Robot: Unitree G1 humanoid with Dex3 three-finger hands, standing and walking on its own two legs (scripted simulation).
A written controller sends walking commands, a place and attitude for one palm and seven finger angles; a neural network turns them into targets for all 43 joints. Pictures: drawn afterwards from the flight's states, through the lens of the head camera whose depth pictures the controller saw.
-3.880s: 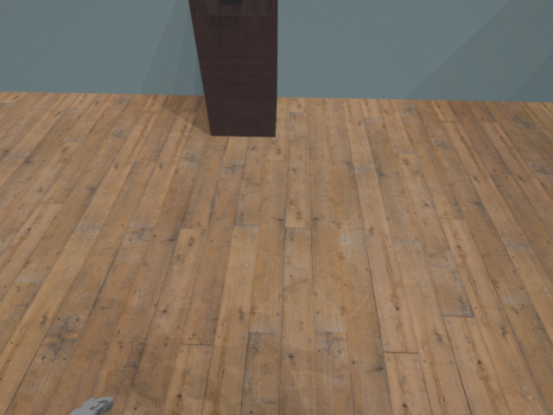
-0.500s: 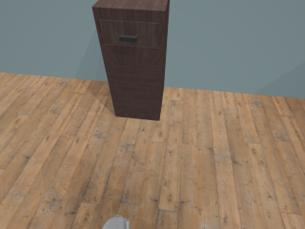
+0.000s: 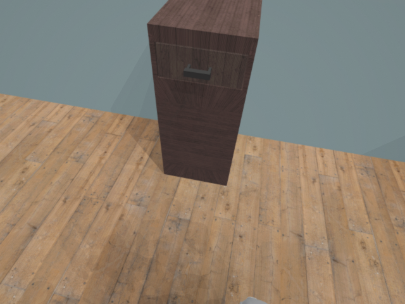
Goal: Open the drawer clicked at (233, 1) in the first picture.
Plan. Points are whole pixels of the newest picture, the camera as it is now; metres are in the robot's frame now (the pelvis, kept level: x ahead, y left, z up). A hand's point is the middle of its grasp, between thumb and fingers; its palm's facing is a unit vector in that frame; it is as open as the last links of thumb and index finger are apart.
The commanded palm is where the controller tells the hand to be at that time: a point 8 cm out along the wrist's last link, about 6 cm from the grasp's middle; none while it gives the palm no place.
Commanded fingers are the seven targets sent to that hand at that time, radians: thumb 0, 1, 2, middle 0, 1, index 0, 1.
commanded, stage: turn to face it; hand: left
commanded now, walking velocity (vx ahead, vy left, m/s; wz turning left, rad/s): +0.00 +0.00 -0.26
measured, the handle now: (198, 71) +0.90 +0.08 -0.01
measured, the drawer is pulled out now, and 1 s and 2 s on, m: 0.00 0.00 0.00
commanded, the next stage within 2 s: take the last steps up to it in 0.04 s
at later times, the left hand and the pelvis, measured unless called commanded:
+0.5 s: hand out of the picture +0.09 +0.17 -0.19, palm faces -0.02 -0.99 -0.14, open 7.3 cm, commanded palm none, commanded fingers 0.00 0.90 0.90 -0.20 -0.30 -0.20 -0.30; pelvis +0.08 -0.01 -0.01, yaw -5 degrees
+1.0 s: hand (172, 238) +0.31 +0.10 -0.17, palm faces -0.06 -0.97 -0.22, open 7.2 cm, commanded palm none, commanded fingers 0.00 0.90 0.90 -0.20 -0.30 -0.20 -0.30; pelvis +0.22 -0.07 -0.01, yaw -6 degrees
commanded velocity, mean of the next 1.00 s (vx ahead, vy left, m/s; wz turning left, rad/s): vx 0.25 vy -0.02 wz -0.08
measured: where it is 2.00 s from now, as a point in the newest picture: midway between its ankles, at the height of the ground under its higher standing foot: (217, 293)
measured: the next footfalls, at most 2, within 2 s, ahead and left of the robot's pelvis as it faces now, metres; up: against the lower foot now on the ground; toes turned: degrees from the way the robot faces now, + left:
right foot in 0.14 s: +0.12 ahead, -0.14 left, +0.00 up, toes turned -10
left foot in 0.46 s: +0.13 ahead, +0.11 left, +0.00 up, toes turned +4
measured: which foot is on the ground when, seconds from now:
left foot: down 0.00-0.16, up 0.18-0.44, down 0.46-0.88, up 0.90-1.00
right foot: up 0.00-0.12, down 0.14-0.48, up 0.50-0.84, down 0.86-1.00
